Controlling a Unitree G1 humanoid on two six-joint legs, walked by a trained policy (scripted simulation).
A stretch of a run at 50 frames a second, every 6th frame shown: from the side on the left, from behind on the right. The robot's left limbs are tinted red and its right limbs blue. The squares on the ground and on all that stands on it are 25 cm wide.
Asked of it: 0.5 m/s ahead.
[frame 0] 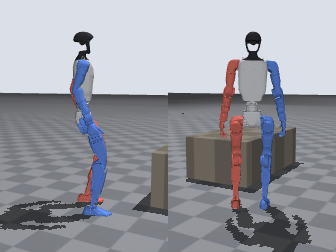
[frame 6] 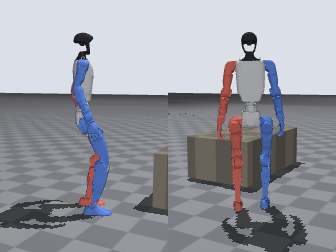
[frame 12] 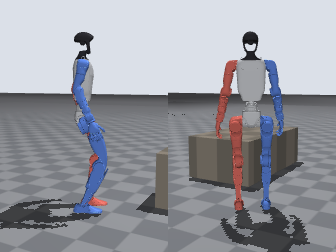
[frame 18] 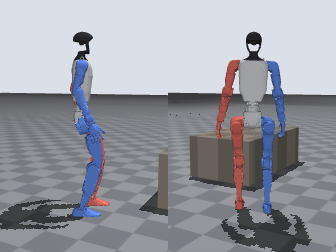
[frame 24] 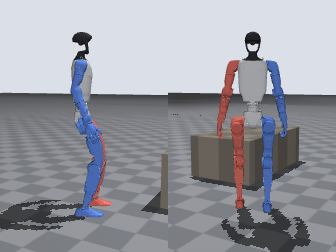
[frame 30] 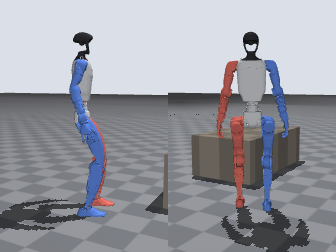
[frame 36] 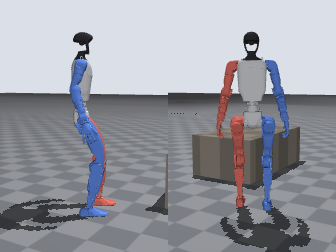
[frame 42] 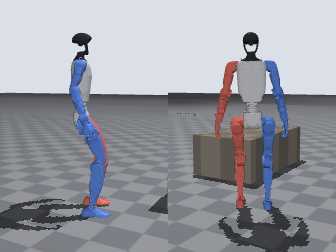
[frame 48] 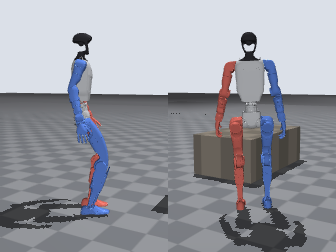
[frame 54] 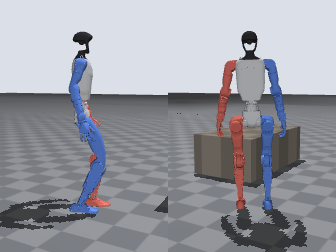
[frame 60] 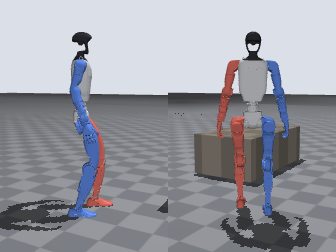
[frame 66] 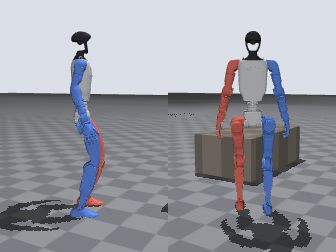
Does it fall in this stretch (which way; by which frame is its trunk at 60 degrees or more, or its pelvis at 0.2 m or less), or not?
no
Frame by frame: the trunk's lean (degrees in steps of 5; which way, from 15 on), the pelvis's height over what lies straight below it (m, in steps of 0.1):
0: 0, 0.8
6: 0, 0.8
12: 0, 0.8
18: 0, 0.8
24: 0, 0.8
30: 0, 0.8
36: 0, 0.8
42: 0, 0.8
48: 0, 0.8
54: 0, 0.8
60: 0, 0.8
66: 0, 0.8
